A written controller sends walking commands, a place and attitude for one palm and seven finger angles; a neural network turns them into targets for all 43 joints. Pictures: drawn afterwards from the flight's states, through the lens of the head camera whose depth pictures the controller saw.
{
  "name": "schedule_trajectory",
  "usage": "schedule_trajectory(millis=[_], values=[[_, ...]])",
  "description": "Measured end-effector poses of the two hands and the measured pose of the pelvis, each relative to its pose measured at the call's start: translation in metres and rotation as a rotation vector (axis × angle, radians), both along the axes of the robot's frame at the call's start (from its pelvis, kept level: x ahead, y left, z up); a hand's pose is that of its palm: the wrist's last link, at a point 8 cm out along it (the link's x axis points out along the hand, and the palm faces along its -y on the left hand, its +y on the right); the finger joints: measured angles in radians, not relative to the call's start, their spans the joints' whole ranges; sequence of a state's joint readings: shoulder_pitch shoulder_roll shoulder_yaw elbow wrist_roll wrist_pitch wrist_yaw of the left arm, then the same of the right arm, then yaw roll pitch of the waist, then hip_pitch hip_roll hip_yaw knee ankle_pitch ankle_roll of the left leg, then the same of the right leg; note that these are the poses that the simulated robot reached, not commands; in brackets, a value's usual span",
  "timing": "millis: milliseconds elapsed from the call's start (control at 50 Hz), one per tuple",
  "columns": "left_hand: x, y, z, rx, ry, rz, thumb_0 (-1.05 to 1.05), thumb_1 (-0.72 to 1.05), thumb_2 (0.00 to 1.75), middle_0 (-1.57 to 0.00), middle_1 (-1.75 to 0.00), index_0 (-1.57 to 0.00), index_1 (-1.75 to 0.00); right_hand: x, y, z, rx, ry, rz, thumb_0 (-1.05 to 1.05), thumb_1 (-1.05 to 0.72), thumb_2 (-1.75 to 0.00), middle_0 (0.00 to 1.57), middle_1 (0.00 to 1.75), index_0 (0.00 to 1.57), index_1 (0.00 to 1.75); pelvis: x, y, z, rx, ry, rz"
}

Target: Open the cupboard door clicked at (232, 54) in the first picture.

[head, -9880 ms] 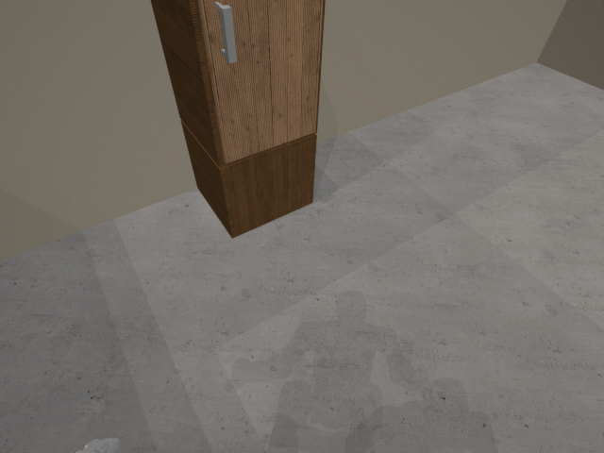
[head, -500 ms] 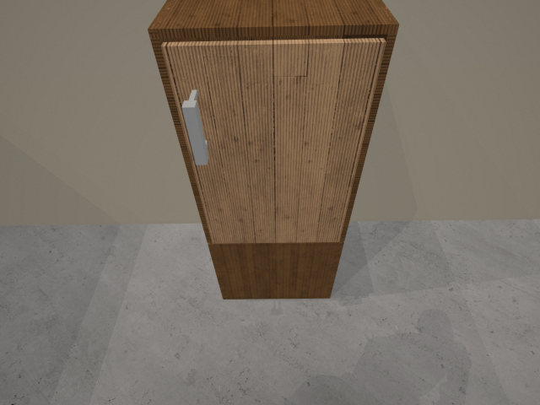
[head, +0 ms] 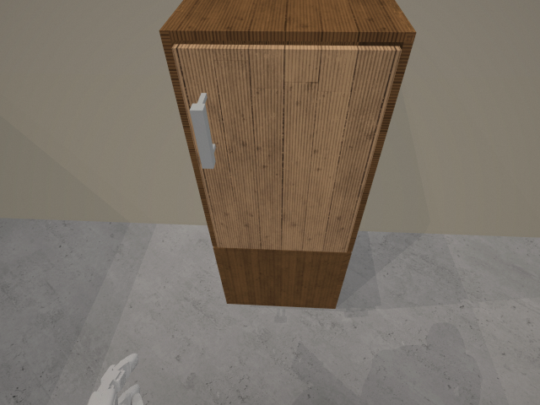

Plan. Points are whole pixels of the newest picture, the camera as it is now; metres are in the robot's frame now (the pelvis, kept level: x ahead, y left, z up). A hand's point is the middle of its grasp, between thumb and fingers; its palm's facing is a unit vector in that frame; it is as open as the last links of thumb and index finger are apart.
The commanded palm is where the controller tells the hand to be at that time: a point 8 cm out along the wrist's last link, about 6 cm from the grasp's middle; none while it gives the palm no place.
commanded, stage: raise the hand with hooked fingers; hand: left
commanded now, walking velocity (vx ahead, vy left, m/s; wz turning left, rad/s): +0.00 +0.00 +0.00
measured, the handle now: (205, 131) +0.59 +0.15 +0.10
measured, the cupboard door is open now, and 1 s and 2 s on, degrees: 0 0 0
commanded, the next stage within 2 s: move the hooked fingers beside the handle in 1.96 s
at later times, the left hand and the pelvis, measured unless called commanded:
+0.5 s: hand (136, 365) +0.18 +0.20 +0.00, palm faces +0.00 -1.00 -0.07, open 9.9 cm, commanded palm +0.16 +0.26 +0.01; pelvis -0.01 -0.01 -0.06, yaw +2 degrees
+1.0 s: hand (97, 310) +0.23 +0.25 +0.05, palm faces +0.00 -1.00 -0.06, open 12.8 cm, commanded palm +0.21 +0.30 +0.07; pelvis -0.01 +0.02 -0.03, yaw +0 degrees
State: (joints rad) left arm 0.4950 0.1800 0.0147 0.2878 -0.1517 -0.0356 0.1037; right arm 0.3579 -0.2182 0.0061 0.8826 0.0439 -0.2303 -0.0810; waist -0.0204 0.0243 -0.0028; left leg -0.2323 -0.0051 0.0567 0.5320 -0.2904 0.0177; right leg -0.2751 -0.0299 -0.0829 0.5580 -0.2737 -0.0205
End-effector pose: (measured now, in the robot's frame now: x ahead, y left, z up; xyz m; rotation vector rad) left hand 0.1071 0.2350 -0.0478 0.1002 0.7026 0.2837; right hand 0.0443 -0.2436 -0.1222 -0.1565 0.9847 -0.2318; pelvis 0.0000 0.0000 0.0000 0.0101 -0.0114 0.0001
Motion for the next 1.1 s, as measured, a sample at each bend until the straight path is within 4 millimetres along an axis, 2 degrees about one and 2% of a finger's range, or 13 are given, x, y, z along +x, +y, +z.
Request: schedule_trajectory(millis=[60,120,160,220,280,320,400,520,640,740,820,900,1100], values=[[0.054,-0.007,0.043,-0.018,-0.365,-0.070,0.03,0.88,0.87,-0.20,-0.35,-0.20,-0.34,0.047,-0.017,0.015,-0.051,-0.198,0.050,0.02,-0.92,-0.90,0.20,0.30,0.21,0.30,-0.003,-0.001,-0.010,0.001,0.047,0.011],[0.079,-0.021,0.061,-0.074,-0.644,-0.191,0.02,0.82,0.85,-0.20,-0.38,-0.20,-0.38,0.093,-0.029,0.033,-0.090,-0.369,0.103,0.01,-0.91,-0.90,0.20,0.30,0.20,0.30,-0.006,-0.005,-0.026,0.008,0.107,-0.004],[0.079,-0.030,0.058,-0.092,-0.736,-0.295,0.02,0.77,0.83,-0.21,-0.40,-0.20,-0.40,0.121,-0.034,0.043,-0.110,-0.460,0.141,0.01,-0.91,-0.90,0.20,0.30,0.20,0.30,-0.007,-0.008,-0.038,0.010,0.134,-0.012],[0.065,-0.032,0.036,-0.123,-0.701,-0.356,0.01,0.69,0.81,-0.22,-0.45,-0.21,-0.44,0.156,-0.034,0.054,-0.131,-0.548,0.183,0.01,-0.91,-0.90,0.20,0.30,0.20,0.30,-0.007,-0.012,-0.053,0.014,0.162,-0.015],[0.044,-0.019,0.017,-0.131,-0.601,-0.285,0.01,0.62,0.78,-0.23,-0.49,-0.22,-0.49,0.180,-0.025,0.057,-0.130,-0.582,0.217,0.01,-0.91,-0.90,0.20,0.30,0.20,0.30,-0.005,-0.014,-0.062,0.005,0.171,-0.004],[0.031,-0.006,0.016,-0.096,-0.573,-0.219,0.01,0.57,0.76,-0.23,-0.52,-0.23,-0.52,0.188,-0.015,0.053,-0.115,-0.580,0.238,0.01,-0.91,-0.90,0.20,0.30,0.20,0.30,-0.003,-0.015,-0.063,-0.009,0.174,0.008],[0.025,0.011,0.036,-0.018,-0.645,-0.194,0.01,0.47,0.72,-0.23,-0.58,-0.23,-0.58,0.185,0.009,0.034,-0.070,-0.521,0.292,0.01,-0.91,-0.90,0.20,0.30,0.20,0.30,-0.004,-0.016,-0.065,-0.037,0.180,0.033],[0.059,0.016,0.055,-0.044,-0.685,-0.330,0.01,0.33,0.66,-0.24,-0.67,-0.24,-0.67,0.146,0.032,0.000,0.018,-0.380,0.273,0.01,-0.90,-0.90,0.20,0.30,0.21,0.30,-0.010,-0.012,-0.062,-0.054,0.180,0.039],[0.080,0.027,0.069,-0.074,-0.629,-0.330,0.01,0.19,0.60,-0.25,-0.76,-0.25,-0.76,0.100,0.027,-0.001,0.029,-0.303,0.166,0.01,-0.90,-0.90,0.20,0.30,0.21,0.30,-0.008,-0.004,-0.047,-0.040,0.163,0.014],[0.083,0.042,0.082,-0.047,-0.665,-0.302,0.01,0.08,0.55,-0.26,-0.83,-0.26,-0.83,0.080,0.010,0.009,-0.030,-0.285,0.134,0.01,-0.90,-0.90,0.20,0.30,0.21,0.30,-0.008,0.002,-0.040,-0.036,0.147,0.006],[0.086,0.050,0.086,-0.043,-0.677,-0.308,0.00,-0.02,0.51,-0.27,-0.89,-0.26,-0.89,0.078,-0.001,0.019,-0.082,-0.296,0.137,0.01,-0.90,-0.90,0.20,0.30,0.21,0.30,-0.010,0.008,-0.037,-0.039,0.130,0.007],[0.093,0.059,0.091,-0.047,-0.685,-0.314,0.00,-0.11,0.47,-0.27,-0.95,-0.27,-0.95,0.085,-0.002,0.032,-0.115,-0.330,0.147,0.01,-0.90,-0.90,0.20,0.30,0.21,0.30,-0.011,0.012,-0.033,-0.043,0.110,0.008],[0.117,0.081,0.120,-0.037,-0.712,-0.298,0.00,-0.34,0.37,-0.29,-1.10,-0.29,-1.10,0.116,0.028,0.052,-0.077,-0.428,0.201,0.01,-0.90,-0.90,0.20,0.30,0.21,0.30,-0.007,0.019,-0.022,-0.045,0.065,0.011]])
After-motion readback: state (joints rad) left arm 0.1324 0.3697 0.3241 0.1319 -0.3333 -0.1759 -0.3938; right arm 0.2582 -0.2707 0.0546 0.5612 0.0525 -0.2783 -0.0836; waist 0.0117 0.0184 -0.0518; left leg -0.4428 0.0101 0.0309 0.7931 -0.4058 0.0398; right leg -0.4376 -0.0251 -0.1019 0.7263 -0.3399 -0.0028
